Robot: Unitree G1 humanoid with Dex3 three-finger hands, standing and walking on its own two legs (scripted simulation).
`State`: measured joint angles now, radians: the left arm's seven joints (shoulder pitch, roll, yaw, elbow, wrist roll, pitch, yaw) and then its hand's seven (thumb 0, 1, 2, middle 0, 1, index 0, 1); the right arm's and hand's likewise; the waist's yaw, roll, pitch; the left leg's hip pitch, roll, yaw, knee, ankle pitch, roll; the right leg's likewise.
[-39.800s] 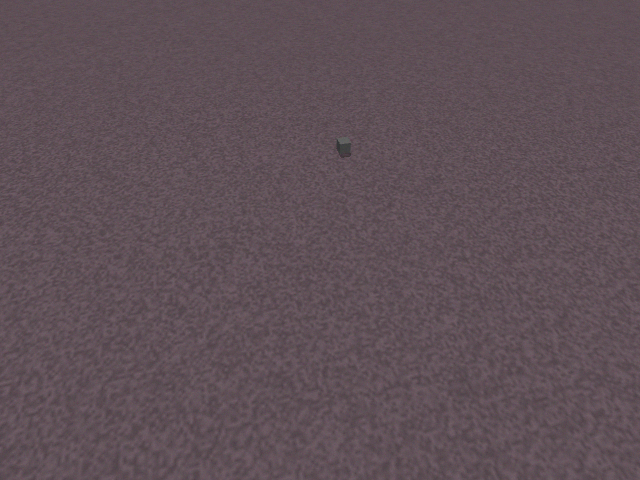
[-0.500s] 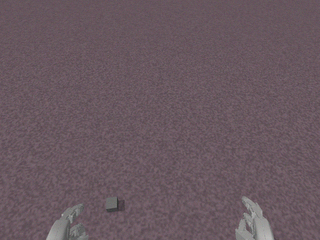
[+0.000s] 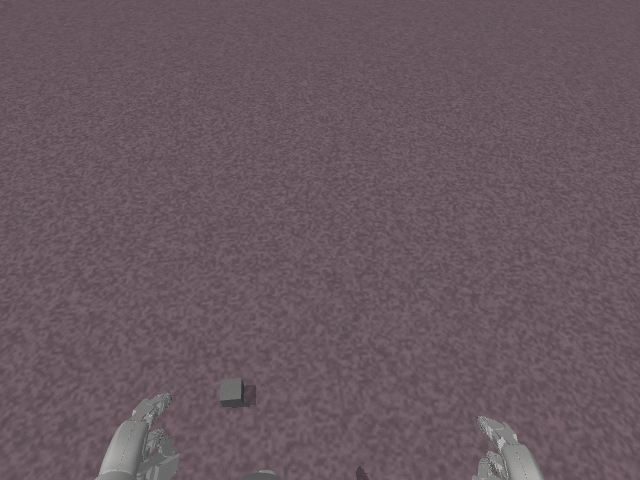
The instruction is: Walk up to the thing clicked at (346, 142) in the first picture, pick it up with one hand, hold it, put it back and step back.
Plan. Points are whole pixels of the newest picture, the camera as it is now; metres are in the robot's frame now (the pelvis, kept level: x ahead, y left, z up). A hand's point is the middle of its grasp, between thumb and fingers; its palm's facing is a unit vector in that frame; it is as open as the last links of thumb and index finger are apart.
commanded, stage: stand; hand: left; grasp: from above
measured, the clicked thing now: (232, 392) +0.45 +0.26 -0.70
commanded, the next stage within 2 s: none
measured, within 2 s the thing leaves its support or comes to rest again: neither
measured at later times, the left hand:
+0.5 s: hand out of the picture +0.05 +0.24 -0.12, palm faces +0.03 -0.95 -0.31, open 7.4 cm
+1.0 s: hand out of the picture +0.05 +0.25 -0.11, palm faces +0.01 -0.94 -0.33, open 7.4 cm
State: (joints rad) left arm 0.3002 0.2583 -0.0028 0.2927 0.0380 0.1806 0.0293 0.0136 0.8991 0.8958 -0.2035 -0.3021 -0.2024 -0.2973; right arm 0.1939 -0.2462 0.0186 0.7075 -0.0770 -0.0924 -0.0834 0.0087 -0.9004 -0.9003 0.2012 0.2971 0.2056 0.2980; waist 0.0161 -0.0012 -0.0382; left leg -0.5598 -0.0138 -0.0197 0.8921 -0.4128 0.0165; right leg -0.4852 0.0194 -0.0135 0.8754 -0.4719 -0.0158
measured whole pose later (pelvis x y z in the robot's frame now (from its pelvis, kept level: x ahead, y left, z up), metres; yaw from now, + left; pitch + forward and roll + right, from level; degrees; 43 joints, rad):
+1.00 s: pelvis +0.00 +0.01 +0.05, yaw +0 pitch -3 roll +0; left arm 0.15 0.30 0.02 1.15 0.03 -0.01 0.03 0.01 0.90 0.90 -0.20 -0.30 -0.20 -0.30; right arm 0.12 -0.30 -0.03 1.15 -0.02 0.00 -0.02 0.00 -0.90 -0.90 0.20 0.30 0.21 0.30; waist 0.01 0.01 0.06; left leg -0.13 -0.04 -0.01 0.34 -0.15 0.03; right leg -0.07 -0.01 0.00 0.33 -0.21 0.01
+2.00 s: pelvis +0.01 +0.01 +0.05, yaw +0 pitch -2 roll +0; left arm 0.11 0.32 0.02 1.15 0.02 -0.01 0.01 0.01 0.90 0.90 -0.20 -0.30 -0.20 -0.30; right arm 0.11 -0.33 -0.02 1.16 -0.01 -0.01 -0.01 0.00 -0.90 -0.90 0.20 0.30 0.21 0.30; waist 0.00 0.00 0.06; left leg -0.12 -0.03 -0.01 0.31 -0.15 0.02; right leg -0.05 0.00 0.01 0.29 -0.20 0.00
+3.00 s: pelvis -0.09 +0.02 +0.03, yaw +2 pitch +0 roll +0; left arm 0.06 0.37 0.05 0.84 0.04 0.03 0.02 0.01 0.90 0.89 -0.21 -0.30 -0.21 -0.30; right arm 0.15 -0.40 -0.06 0.94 0.00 0.06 0.00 0.00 -0.90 -0.90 0.20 0.30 0.20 0.30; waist -0.01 -0.01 0.18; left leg -0.26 -0.04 -0.07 0.78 -0.49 -0.01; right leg -0.41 -0.04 0.00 0.62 -0.21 0.01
